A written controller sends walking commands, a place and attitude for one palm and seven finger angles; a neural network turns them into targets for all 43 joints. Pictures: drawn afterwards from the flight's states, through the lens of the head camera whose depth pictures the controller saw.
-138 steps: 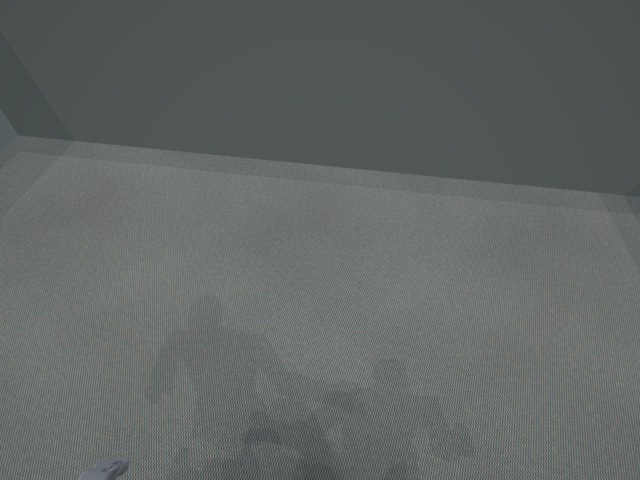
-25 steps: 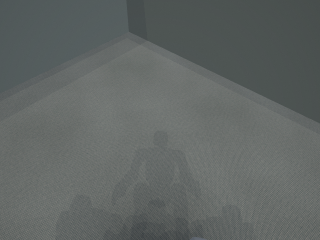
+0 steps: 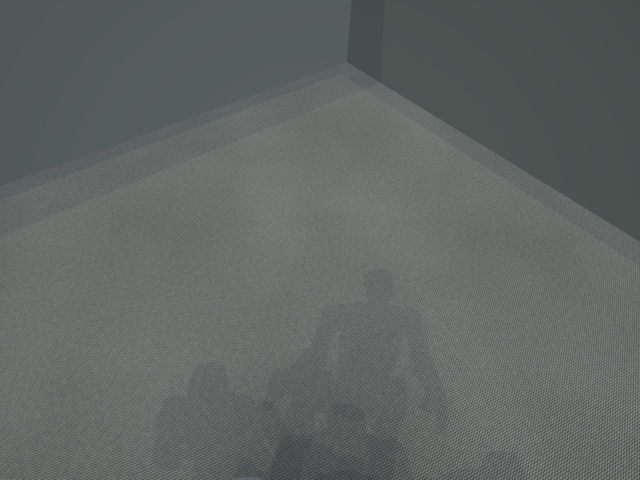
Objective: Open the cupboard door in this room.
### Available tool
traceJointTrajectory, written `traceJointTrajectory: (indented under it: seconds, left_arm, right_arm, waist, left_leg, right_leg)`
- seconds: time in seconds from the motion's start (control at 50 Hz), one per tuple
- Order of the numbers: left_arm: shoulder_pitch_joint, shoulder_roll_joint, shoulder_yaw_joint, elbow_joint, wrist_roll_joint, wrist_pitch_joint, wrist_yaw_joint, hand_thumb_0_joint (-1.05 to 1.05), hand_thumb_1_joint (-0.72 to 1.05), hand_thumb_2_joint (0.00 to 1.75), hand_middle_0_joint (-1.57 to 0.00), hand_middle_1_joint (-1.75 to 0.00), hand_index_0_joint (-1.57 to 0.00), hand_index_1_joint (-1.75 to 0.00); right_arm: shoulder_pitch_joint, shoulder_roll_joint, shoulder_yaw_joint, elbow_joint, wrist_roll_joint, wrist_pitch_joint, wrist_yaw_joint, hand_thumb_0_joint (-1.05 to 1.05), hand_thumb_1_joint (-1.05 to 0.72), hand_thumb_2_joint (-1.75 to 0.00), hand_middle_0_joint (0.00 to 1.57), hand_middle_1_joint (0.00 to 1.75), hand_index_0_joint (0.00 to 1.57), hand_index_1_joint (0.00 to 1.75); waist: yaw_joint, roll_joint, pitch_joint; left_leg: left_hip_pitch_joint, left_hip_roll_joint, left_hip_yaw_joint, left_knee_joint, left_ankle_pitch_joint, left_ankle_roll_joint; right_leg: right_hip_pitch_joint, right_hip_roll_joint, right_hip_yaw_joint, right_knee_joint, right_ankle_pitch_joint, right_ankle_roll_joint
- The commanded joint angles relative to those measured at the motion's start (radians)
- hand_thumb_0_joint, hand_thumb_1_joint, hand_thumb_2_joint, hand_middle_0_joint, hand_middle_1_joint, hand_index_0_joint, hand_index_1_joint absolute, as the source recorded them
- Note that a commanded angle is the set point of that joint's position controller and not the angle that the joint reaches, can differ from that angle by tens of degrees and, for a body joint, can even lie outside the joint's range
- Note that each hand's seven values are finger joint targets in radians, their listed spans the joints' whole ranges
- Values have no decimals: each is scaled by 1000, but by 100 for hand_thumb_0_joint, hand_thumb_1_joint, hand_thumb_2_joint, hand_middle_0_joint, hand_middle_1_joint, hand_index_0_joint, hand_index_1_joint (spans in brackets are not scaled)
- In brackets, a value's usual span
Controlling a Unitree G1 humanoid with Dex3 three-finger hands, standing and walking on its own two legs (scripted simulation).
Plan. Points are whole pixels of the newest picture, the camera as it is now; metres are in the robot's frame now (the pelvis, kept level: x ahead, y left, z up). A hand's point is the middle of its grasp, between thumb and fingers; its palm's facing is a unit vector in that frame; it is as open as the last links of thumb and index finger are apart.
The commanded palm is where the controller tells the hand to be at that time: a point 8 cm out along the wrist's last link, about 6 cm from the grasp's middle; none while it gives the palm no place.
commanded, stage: turn or walk to find it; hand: left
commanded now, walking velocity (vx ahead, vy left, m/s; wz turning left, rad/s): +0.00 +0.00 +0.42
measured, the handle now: out of the picture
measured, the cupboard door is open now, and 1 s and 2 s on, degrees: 0 0 0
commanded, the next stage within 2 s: none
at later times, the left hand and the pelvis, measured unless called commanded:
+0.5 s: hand out of the picture +0.01 +0.21 -0.15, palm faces +0.21 -0.94 -0.27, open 7.4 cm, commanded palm none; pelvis -0.04 +0.00 +0.00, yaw +11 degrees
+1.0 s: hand out of the picture -0.13 +0.25 -0.18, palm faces +0.42 -0.88 -0.23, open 7.4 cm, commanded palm none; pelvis -0.08 +0.04 +0.00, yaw +23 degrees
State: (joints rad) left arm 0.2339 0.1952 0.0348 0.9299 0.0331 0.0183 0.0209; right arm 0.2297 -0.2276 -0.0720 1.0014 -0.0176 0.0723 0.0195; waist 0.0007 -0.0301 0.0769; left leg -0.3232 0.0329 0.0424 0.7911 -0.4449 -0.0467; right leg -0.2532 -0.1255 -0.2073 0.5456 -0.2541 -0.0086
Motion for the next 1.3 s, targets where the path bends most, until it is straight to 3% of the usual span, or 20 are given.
traceJointTrajectory:
  seconds: [0.0,0.04,0.06,0.16,0.3,0.38,0.4,0.44,0.52,0.56,0.68,0.76,0.78,0.82,0.86,0.96,1.12,1.22,1.24,1.28]
  left_arm:
    - [28,206,66,-34,-13,-3,12,0,90,90,-20,-30,-20,-30]
    - [6,100,43,-93,-20,10,0,0,90,90,-20,-30,-20,-30]
    - [-68,118,40,-98,-9,24,7,0,90,90,-20,-30,-20,-30]
    - [3,112,48,-29,-13,22,-10,0,90,90,-20,-30,-20,-30]
    - [-25,83,37,-55,-23,13,-1,0,90,90,-20,-30,-20,-30]
    - [68,89,39,-40,-25,-1,7,0,90,90,-20,-30,-20,-30]
    - [104,110,43,-34,-21,-10,11,0,90,90,-20,-30,-20,-30]
    - [99,255,66,-55,-1,-22,19,0,90,90,-20,-30,-20,-30]
    - [-73,163,47,-96,-9,-21,19,0,90,90,-20,-30,-20,-30]
    - [-56,155,44,-97,-7,-27,19,0,90,90,-20,-30,-20,-30]
    - [52,219,63,-43,2,-21,16,0,90,90,-20,-30,-20,-30]
    - [32,227,70,-31,-4,-10,12,0,90,90,-20,-30,-20,-30]
    - [24,213,67,-33,-12,-4,9,0,90,90,-20,-30,-20,-30]
    - [-2,108,43,-92,-17,8,-3,0,90,90,-20,-30,-20,-30]
    - [-87,120,49,-85,-10,28,4,0,90,90,-20,-30,-20,-30]
    - [-21,118,47,-29,-15,18,-10,0,90,90,-20,-30,-20,-30]
    - [-74,94,38,-68,-20,15,-1,0,90,90,-20,-30,-20,-30]
    - [24,100,39,-55,-25,2,7,0,90,90,-20,-30,-20,-30]
    - [53,115,43,-51,-23,-5,11,0,90,90,-20,-30,-20,-30]
    - [60,251,69,-66,-1,-18,19,0,90,90,-20,-30,-20,-30]
  right_arm:
    - [52,-68,-6,-65,6,-46,-11,0,-90,-90,20,30,20,30]
    - [98,-224,-36,-76,-6,-56,-16,0,-90,-90,20,30,20,30]
    - [120,-230,-41,-58,-8,-55,-26,0,-90,-90,20,30,20,30]
    - [-34,-154,-13,-93,-3,-67,-41,0,-90,-90,20,30,20,30]
    - [5,-171,-28,-89,-9,-54,-37,0,-90,-90,20,30,20,30]
    - [-36,-165,-34,-109,-4,-46,-29,0,-90,-90,20,30,20,30]
    - [-47,-145,-32,-116,2,-46,-24,0,-90,-90,20,30,20,30]
    - [-51,-59,-22,-162,5,-44,-15,0,-90,-90,20,30,20,30]
    - [-13,-92,-39,-94,-7,-11,2,0,-90,-90,20,30,20,30]
    - [2,-77,-34,-82,-7,-11,4,0,-90,-90,20,30,20,30]
    - [-98,-51,-11,-108,4,-24,1,0,-90,-90,20,30,20,30]
    - [-20,-57,-6,-91,7,-40,-8,0,-90,-90,20,30,20,30]
    - [16,-81,-10,-80,6,-47,-8,0,-90,-90,20,30,20,30]
    - [80,-240,-42,-87,-3,-58,-13,0,-90,-90,20,30,20,30]
    - [65,-219,-40,-69,-6,-57,-34,0,-90,-90,20,30,20,30]
    - [-12,-157,-15,-91,0,-73,-43,0,-90,-90,20,30,20,30]
    - [25,-165,-29,-84,-8,-57,-37,0,-90,-90,20,30,20,30]
    - [-23,-165,-36,-103,-6,-47,-27,0,-90,-90,20,30,20,30]
    - [-28,-147,-35,-111,-1,-46,-24,0,-90,-90,20,30,20,30]
    - [-27,-55,-20,-154,6,-46,-14,0,-90,-90,20,30,20,30]
  waist:
    - [-16,-80,-132]
    - [-46,349,-95]
    - [-81,281,-91]
    - [-3,175,-65]
    - [-33,169,-94]
    - [13,163,-111]
    - [33,96,-117]
    - [43,-278,-82]
    - [-35,-97,7]
    - [-23,-121,-18]
    - [47,-141,-66]
    - [9,-159,-112]
    - [-14,-97,-125]
    - [-47,347,-123]
    - [-60,288,-82]
    - [-11,157,-110]
    - [-41,159,-103]
    - [9,156,-117]
    - [25,117,-124]
    - [39,-274,-84]
  left_leg:
    - [170,-4,44,-342,210,20]
    - [264,350,-410,-504,520,187]
    - [168,366,-423,-529,450,239]
    - [125,197,-233,-505,423,193]
    - [169,203,-313,-455,531,224]
    - [58,155,-322,-389,483,183]
    - [-14,107,-290,-324,393,139]
    - [-263,-99,-73,59,-94,25]
    - [-212,-15,-98,411,64,15]
    - [-204,-11,-65,388,90,-3]
    - [-117,-5,15,49,-22,-11]
    - [53,-18,60,-222,109,5]
    - [159,-5,39,-350,222,18]
    - [290,346,-393,-482,608,176]
    - [152,309,-372,-518,416,208]
    - [217,200,-233,-475,604,198]
    - [200,204,-349,-469,527,229]
    - [58,143,-364,-413,454,184]
    - [-15,105,-344,-370,379,147]
    - [-287,-110,-88,-5,-53,24]
  right_leg:
    - [7,-192,112,-16,230,-40]
    - [-332,9,30,350,-338,80]
    - [-302,11,132,489,-353,66]
    - [-269,23,173,526,-142,76]
    - [-157,71,164,248,-198,77]
    - [44,93,150,-27,-46,66]
    - [144,58,170,-164,42,61]
    - [190,-329,537,-300,127,-111]
    - [-48,-198,313,-301,-15,-103]
    - [4,-174,242,-280,49,-96]
    - [132,-226,204,-190,287,-136]
    - [98,-216,141,-71,346,-79]
    - [26,-191,103,5,272,-31]
    - [-309,2,42,377,-344,84]
    - [-314,2,180,555,-298,67]
    - [-280,19,185,532,-141,87]
    - [-189,64,185,286,-201,81]
    - [39,97,165,-17,-53,62]
    - [143,74,175,-145,29,57]
    - [225,-311,554,-317,5,-105]
